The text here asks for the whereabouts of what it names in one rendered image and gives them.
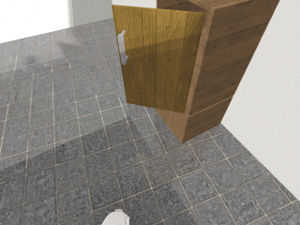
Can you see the cupboard door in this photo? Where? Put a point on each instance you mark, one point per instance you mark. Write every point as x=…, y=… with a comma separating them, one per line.
x=161, y=46

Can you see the handle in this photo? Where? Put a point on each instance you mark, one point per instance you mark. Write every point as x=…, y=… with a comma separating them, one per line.
x=122, y=50

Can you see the robot left thigh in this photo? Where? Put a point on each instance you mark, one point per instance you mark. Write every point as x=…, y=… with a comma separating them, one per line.
x=116, y=218

